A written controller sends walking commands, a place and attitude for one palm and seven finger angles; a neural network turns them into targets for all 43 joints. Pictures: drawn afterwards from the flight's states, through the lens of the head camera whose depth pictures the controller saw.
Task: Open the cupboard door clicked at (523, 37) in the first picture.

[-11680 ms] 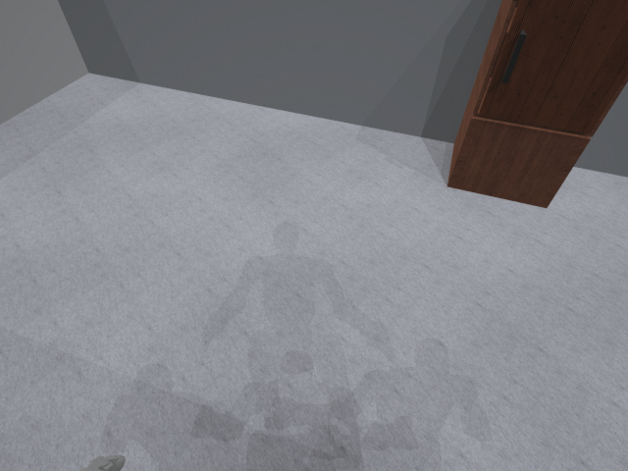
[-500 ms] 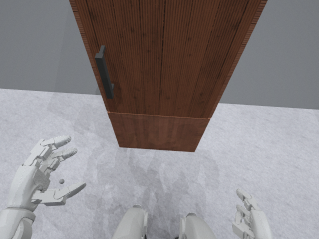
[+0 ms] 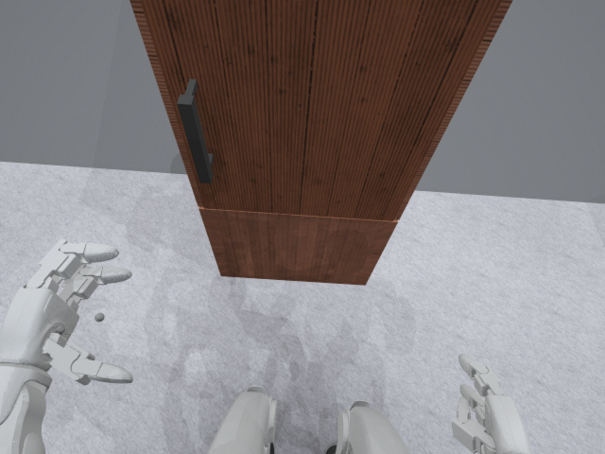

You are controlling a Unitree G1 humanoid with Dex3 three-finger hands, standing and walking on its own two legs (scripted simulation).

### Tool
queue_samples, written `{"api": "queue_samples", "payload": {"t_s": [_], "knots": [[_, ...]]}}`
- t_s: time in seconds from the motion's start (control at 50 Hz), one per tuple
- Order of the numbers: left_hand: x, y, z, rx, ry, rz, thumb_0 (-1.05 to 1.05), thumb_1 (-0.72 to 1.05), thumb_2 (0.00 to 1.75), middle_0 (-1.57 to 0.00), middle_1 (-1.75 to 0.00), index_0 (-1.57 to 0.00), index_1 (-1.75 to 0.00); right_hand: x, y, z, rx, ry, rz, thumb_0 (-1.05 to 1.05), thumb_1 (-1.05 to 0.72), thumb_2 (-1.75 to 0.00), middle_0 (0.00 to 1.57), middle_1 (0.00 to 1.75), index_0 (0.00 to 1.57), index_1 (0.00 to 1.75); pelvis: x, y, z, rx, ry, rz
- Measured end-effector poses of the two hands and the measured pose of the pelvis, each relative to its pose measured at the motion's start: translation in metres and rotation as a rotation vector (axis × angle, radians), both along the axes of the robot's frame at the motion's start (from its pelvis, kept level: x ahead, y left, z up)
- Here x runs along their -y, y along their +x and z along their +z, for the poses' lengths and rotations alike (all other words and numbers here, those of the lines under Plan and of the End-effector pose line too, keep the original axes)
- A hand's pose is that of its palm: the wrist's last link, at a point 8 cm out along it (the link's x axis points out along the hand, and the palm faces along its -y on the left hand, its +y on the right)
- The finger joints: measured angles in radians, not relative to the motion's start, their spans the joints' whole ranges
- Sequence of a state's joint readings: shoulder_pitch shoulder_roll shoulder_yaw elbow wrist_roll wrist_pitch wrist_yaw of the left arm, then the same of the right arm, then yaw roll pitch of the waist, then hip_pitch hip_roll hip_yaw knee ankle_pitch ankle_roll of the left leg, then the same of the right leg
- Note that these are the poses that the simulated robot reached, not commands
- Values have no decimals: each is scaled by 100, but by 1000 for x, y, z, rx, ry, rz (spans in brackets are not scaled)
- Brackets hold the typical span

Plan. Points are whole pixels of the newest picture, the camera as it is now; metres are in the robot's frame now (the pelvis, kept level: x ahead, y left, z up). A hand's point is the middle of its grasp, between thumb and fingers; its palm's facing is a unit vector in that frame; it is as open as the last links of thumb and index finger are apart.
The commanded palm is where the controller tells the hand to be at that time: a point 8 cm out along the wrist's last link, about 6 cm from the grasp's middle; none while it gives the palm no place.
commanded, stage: raise the hand with hooked fingers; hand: left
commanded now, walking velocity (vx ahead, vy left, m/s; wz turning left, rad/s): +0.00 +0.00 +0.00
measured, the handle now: (199, 135) +0.57 +0.22 +0.02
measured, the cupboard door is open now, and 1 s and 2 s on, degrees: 0 0 0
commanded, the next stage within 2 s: move the hooked fingers beside the handle in 0.76 s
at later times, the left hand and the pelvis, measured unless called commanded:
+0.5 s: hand (87, 291) +0.29 +0.28 +0.04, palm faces +0.00 -1.00 -0.05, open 14.0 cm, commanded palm +0.26 +0.33 +0.04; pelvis +0.00 +0.01 +0.00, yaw -1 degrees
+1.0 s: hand (85, 288) +0.29 +0.29 +0.03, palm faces +0.03 -1.00 -0.04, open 14.0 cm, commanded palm +0.29 +0.33 +0.04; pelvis +0.00 +0.01 +0.00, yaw +0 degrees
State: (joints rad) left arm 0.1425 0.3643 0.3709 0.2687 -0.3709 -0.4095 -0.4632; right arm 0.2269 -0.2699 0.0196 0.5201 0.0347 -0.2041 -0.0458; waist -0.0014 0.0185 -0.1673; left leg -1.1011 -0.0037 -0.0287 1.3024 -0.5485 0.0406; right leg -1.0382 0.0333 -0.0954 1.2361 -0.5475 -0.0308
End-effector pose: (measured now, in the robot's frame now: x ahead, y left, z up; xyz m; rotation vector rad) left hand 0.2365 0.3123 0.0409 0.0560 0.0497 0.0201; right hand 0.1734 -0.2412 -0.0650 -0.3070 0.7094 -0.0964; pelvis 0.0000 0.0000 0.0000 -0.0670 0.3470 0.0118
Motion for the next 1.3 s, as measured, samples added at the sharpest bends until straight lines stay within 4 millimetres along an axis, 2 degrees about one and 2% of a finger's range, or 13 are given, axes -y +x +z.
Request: {"api": "queue_samples", "payload": {"t_s": [0.16,0.38,0.94,1.02,1.1,1.2,1.3], "knots": [[-13,12,1,0,0,-4,-1,-48,31,-30,-119,-30,-120,-6,-6,-3,-32,-2,5,2,-90,-90,21,30,20,30,-4,-1,0,-5,-3,1],[-25,29,-1,4,-14,-13,-1,-49,30,-30,-120,-29,-120,1,-19,-3,-79,-32,-30,2,-90,-90,21,30,20,30,-10,1,1,-18,-8,-6],[-27,25,-2,16,-11,-3,-1,-49,30,-30,-120,-30,-120,-6,-10,-2,-69,-26,-16,2,-90,-90,21,30,20,30,-11,0,1,-15,-11,0],[-32,37,-6,22,-17,14,-1,-50,30,-30,-120,-30,-120,-3,-12,-7,-83,-41,-11,2,-90,-90,21,30,20,30,-10,-2,-2,-23,-12,3],[-33,57,-9,23,-25,2,-1,-50,30,-30,-120,-30,-120,1,-17,-12,-107,-56,-22,2,-90,-90,21,30,20,30,-8,-3,-6,-30,-15,1],[-32,80,-9,17,-31,-19,-1,-50,30,-30,-120,-30,-120,7,-28,-14,-144,-60,-55,2,-90,-90,21,30,20,30,-8,-2,-7,-42,-14,-10],[-38,94,-8,10,-29,-3,-1,-49,30,-30,-120,-30,-120,11,-42,-16,-189,-58,-88,2,-90,-90,21,30,20,30,-10,0,-6,-53,-13,-21]]}}
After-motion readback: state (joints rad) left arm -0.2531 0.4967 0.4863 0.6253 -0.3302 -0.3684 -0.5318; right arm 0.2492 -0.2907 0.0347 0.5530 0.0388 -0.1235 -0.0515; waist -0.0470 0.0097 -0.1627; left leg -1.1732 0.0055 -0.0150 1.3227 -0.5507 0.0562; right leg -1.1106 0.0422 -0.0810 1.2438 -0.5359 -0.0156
